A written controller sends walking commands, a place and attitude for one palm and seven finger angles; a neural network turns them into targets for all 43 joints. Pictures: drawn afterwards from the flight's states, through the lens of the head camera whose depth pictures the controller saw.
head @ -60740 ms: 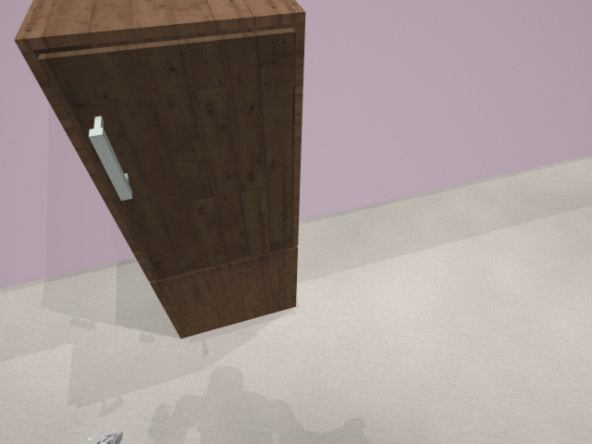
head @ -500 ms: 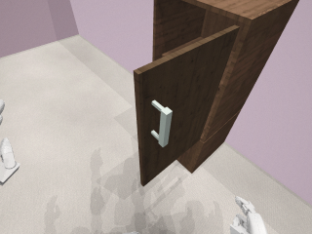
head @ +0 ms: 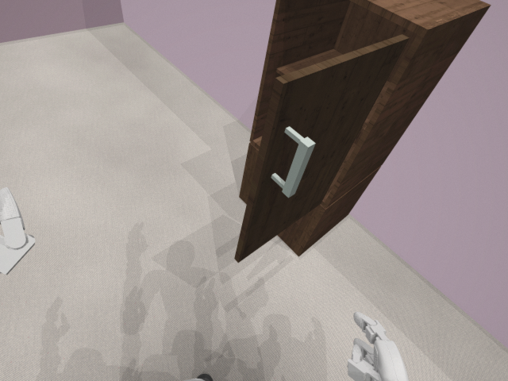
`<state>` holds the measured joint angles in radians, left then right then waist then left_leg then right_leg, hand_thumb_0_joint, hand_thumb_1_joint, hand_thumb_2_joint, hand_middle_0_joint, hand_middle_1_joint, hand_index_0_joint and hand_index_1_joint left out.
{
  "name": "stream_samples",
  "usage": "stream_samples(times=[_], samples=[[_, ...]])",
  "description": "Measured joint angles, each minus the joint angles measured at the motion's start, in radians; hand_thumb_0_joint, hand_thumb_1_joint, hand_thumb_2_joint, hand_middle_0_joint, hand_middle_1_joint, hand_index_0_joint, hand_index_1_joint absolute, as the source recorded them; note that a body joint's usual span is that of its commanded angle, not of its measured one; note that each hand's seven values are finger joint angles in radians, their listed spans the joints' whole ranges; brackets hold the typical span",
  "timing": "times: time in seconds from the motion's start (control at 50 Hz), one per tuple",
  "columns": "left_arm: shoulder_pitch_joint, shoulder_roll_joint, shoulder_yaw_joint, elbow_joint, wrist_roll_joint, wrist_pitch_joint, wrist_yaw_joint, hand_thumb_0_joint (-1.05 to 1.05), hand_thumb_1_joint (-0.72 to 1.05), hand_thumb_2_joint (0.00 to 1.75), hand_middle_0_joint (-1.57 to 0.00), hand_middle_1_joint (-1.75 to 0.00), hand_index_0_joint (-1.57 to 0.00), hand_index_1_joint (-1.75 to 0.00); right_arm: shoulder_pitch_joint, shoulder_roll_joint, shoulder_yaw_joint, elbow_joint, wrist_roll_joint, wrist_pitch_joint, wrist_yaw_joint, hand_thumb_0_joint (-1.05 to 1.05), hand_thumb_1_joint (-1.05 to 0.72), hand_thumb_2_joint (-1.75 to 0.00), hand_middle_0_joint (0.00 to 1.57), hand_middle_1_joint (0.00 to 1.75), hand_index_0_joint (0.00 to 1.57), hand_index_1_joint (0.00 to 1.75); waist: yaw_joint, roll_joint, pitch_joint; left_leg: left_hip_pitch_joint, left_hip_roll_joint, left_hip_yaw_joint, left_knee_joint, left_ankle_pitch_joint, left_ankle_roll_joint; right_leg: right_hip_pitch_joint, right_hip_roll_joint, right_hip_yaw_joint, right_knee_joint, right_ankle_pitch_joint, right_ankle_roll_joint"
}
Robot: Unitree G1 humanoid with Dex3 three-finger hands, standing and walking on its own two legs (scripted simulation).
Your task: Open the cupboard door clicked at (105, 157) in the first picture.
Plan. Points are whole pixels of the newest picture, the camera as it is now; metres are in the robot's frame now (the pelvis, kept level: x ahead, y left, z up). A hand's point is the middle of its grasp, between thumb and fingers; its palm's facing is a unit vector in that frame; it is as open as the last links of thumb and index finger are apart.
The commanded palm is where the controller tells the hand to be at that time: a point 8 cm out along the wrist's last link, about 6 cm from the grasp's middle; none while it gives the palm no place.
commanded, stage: stop stepping back and stand still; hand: left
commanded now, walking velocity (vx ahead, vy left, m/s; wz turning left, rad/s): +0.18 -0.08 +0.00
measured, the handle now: (290, 163) +0.49 -0.03 +0.06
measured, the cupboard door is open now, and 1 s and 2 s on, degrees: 89 89 89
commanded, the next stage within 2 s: let the arm hang, fingers relaxed in 1.26 s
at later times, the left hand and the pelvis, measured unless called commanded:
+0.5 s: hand (11, 300) +0.16 +0.27 +0.15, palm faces +0.47 -0.84 -0.28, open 7.4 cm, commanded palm +0.08 +0.30 +0.17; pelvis -0.08 +0.01 -0.02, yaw -3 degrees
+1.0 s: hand (36, 309) +0.15 +0.24 +0.15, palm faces +0.40 -0.83 -0.39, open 7.4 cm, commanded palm +0.09 +0.30 +0.17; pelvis -0.06 +0.00 -0.01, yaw -2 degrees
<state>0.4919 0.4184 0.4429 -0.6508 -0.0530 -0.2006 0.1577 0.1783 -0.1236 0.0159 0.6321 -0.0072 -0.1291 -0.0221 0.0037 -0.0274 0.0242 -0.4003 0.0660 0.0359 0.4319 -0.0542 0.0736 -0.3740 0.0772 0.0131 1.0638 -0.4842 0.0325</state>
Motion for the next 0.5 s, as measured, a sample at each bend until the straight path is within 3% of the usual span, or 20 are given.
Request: stream_samples(times=[0.06,0.12,0.16,0.2,0.24,0.3,0.34,0.38,0.44,0.5], samples=[[0.017,0.018,-0.017,-0.001,-0.007,0.01,-0.008,0.01,0.89,0.9,-0.21,-0.3,-0.21,-0.3,-0.003,0.009,0.009,-0.007,-0.001,0.002,-0.001,0.01,-0.9,-0.89,0.2,0.3,0.2,0.3,-0.015,-0.004,-0.019,0.007,-0.001,0.002,-0.104,0.061,-0.015,0.106,0.005,-0.027,-0.17,-0.039,-0.018],[0.06,0.054,-0.003,0.011,-0.02,0.03,-0.013,0.01,0.89,0.9,-0.21,-0.3,-0.21,-0.3,0.005,0.012,0.014,-0.03,-0.005,0.006,-0.004,0.01,-0.9,-0.89,0.2,0.3,0.2,0.3,-0.028,-0.011,-0.036,0.013,-0.02,0.005,-0.196,0.081,-0.051,0.227,0.022,-0.069,-0.412,-0.062,-0.046],[0.099,0.081,0.018,0.008,-0.028,0.046,-0.015,0.01,0.89,0.9,-0.21,-0.3,-0.21,-0.3,0.009,0.002,0.018,-0.053,-0.006,0.012,-0.006,0.01,-0.9,-0.89,0.2,0.3,0.2,0.3,-0.026,-0.024,-0.04,-0.006,-0.047,0.025,-0.2,0.071,-0.075,0.317,0.02,-0.095,-0.619,0.008,-0.067],[0.141,0.106,0.05,-0.009,-0.03,0.048,-0.016,0.01,0.89,0.9,-0.21,-0.3,-0.21,-0.3,-0.003,-0.018,0.022,-0.073,-0.006,0.023,-0.007,0.0,-0.9,-0.89,0.2,0.3,0.2,0.3,-0.003,-0.053,-0.032,-0.076,-0.083,0.068,-0.083,-0.001,-0.08,0.363,-0.015,-0.076,-0.75,0.129,-0.087],[0.154,0.084,0.019,0.0,-0.027,0.048,-0.031,0.01,0.88,0.9,-0.21,-0.3,-0.21,-0.3,-0.003,-0.055,0.011,-0.034,-0.006,0.046,-0.011,0.0,-0.9,-0.89,0.2,0.3,0.2,0.3,0.006,0.017,-0.019,-0.129,-0.061,0.025,0.127,-0.125,-0.08,0.374,0.019,-0.082,-0.722,0.136,-0.103],[0.166,0.068,0.002,0.041,-0.024,0.034,-0.039,0.01,0.88,0.9,-0.21,-0.3,-0.22,-0.31,0.074,-0.07,-0.002,0.027,0.018,0.066,-0.014,0.01,-0.9,-0.89,0.2,0.3,0.2,0.3,0.036,0.016,-0.078,-0.128,-0.076,-0.002,0.378,-0.178,-0.082,0.399,0.01,-0.059,-0.702,0.11,-0.101],[0.131,0.037,0.006,0.105,-0.015,0.022,-0.028,0.01,0.88,0.9,-0.22,-0.3,-0.22,-0.31,0.118,-0.079,-0.002,0.052,0.025,0.07,-0.028,0.01,-0.9,-0.89,0.2,0.3,0.2,0.3,0.049,-0.002,-0.109,-0.063,-0.068,0.013,0.363,-0.193,-0.07,0.409,-0.007,-0.041,-0.68,0.094,-0.097],[0.047,-0.001,-0.002,0.189,-0.005,0.024,-0.012,0.01,0.88,0.9,-0.21,-0.3,-0.22,-0.31,0.147,-0.095,-0.007,0.064,0.025,0.061,-0.046,0.01,-0.9,-0.89,0.2,0.3,0.2,0.3,0.042,-0.005,-0.119,0.02,-0.057,0.023,0.275,-0.209,-0.053,0.403,-0.019,-0.047,-0.628,0.061,-0.092],[-0.101,-0.058,-0.026,0.297,0.004,0.045,0.009,0.01,0.88,0.9,-0.21,-0.3,-0.21,-0.3,0.14,-0.12,-0.02,0.075,0.021,0.045,-0.067,0.01,-0.9,-0.89,0.2,0.3,0.2,0.3,0.014,-0.012,-0.091,0.076,-0.075,0.019,0.212,-0.221,-0.028,0.343,-0.051,-0.063,-0.458,-0.01,-0.071],[-0.149,-0.079,-0.03,0.317,0.008,0.06,0.012,0.01,0.89,0.9,-0.2,-0.3,-0.21,-0.3,0.083,-0.104,-0.021,0.061,0.006,0.017,-0.065,0.01,-0.91,-0.89,0.2,0.3,0.2,0.3,-0.024,-0.023,-0.028,0.076,-0.085,0.039,0.205,-0.188,-0.023,0.205,-0.05,0.005,-0.222,-0.029,-0.039]])
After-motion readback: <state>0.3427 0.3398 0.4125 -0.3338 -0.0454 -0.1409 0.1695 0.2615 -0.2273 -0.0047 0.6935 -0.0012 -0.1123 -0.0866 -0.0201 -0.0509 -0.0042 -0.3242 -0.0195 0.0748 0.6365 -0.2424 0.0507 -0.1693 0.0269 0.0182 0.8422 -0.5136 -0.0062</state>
